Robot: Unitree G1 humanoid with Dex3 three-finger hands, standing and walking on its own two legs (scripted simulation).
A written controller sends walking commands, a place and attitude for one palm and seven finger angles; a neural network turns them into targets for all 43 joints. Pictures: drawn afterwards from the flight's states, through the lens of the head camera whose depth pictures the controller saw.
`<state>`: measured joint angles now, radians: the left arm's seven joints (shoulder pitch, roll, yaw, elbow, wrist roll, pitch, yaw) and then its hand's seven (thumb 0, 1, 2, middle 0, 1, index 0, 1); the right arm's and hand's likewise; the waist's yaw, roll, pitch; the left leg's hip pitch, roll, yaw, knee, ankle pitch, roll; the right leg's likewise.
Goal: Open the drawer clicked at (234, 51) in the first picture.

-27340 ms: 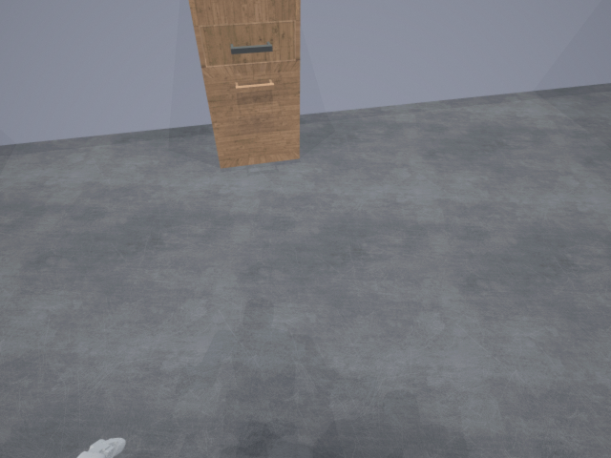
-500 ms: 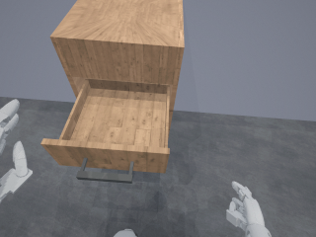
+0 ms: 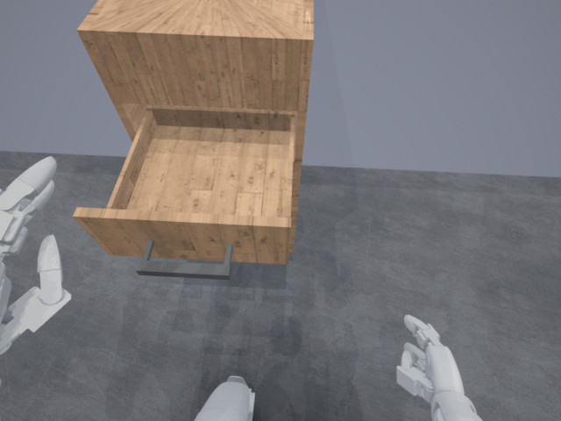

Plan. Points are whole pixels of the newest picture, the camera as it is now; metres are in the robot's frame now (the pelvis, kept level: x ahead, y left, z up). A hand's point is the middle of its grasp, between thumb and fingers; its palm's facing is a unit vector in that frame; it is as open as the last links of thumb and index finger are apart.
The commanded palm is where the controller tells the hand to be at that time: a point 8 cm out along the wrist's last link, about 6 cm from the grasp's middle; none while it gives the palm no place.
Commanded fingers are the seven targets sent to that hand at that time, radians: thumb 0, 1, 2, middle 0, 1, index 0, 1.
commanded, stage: step back with the hand held close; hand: left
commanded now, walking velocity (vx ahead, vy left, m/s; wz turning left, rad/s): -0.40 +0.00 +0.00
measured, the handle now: (186, 258) +0.38 +0.21 -0.13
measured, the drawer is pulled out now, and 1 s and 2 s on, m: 0.30 0.30 0.30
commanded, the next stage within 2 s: stop stepping back and stand still in 0.22 s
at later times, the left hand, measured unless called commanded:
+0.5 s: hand out of the picture +0.08 +0.16 +0.19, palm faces +0.30 -0.79 -0.54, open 7.4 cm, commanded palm +0.01 +0.21 +0.19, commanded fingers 0.00 0.90 0.90 -0.20 -0.30 -0.20 -0.30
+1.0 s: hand out of the picture -0.01 +0.17 +0.19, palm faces +0.48 -0.74 -0.48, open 7.4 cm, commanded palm -0.06 +0.21 +0.19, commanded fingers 0.00 0.90 0.90 -0.20 -0.30 -0.20 -0.30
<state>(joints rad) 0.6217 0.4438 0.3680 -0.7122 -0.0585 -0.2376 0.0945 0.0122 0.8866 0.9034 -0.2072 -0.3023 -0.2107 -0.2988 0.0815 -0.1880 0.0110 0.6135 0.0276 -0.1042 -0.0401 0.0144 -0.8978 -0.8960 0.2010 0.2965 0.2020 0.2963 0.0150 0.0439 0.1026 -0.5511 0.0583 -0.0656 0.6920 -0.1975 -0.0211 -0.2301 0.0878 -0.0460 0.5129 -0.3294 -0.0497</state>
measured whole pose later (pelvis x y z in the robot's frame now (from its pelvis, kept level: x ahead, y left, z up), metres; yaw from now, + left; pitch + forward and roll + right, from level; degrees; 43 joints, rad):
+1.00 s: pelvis -0.17 -0.08 +0.00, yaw +5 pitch -1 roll +1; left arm 0.62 0.39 0.37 -0.54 -0.03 -0.24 0.17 0.01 0.89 0.90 -0.21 -0.30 -0.21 -0.30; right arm 0.23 -0.21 -0.02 0.62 0.03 -0.10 -0.06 0.02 -0.90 -0.90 0.20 0.30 0.20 0.30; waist 0.00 0.02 -0.02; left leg -0.22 0.02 0.03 0.62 -0.43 0.03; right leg -0.34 0.01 -0.11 0.55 -0.20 -0.08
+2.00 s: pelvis -0.17 -0.08 +0.01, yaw +5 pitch -2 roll +0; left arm 0.28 0.15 0.02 1.11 0.01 0.01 0.03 0.00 0.91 0.90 -0.19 -0.30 -0.20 -0.30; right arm 0.34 -0.11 0.00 1.09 -0.01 0.02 -0.04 0.01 -0.90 -0.90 0.20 0.30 0.20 0.30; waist 0.00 0.03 0.06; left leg -0.13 0.02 0.04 0.41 -0.24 -0.01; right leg -0.20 0.03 -0.06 0.40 -0.17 -0.05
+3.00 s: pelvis -0.15 -0.09 +0.01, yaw +5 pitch -1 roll +0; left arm 0.28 0.12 0.02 1.14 0.01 0.00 0.04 0.00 0.91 0.90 -0.19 -0.30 -0.20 -0.30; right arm 0.32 -0.11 -0.01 1.11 -0.01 0.01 -0.05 0.00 -0.91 -0.90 0.19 0.30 0.20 0.30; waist 0.00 0.02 0.07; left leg -0.10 0.04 0.04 0.40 -0.27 -0.02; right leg -0.19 0.05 -0.05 0.40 -0.20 -0.06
